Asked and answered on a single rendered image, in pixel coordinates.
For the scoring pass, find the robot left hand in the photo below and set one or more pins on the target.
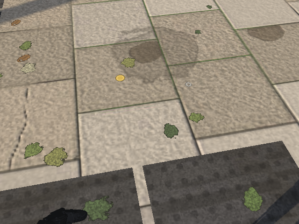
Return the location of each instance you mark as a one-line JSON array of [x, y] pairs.
[[64, 216]]

